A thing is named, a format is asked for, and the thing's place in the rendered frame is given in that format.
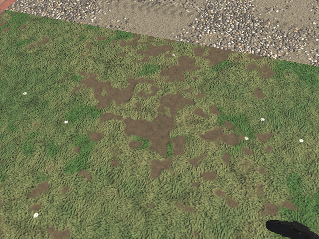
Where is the robot right hand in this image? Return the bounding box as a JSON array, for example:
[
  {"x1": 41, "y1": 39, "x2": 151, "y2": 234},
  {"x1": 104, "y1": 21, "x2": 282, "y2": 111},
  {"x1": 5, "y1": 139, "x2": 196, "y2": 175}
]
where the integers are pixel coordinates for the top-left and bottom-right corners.
[{"x1": 265, "y1": 220, "x2": 319, "y2": 239}]

